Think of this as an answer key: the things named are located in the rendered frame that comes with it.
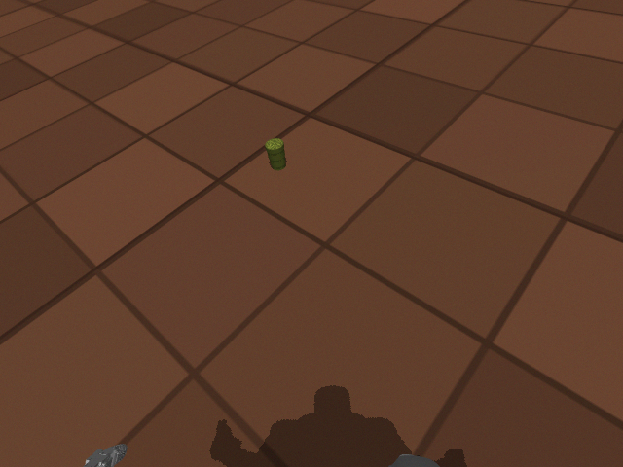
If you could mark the left robot hand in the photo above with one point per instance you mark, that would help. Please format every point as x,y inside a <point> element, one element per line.
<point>107,458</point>

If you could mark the cup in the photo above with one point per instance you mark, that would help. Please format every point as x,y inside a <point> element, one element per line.
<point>276,154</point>

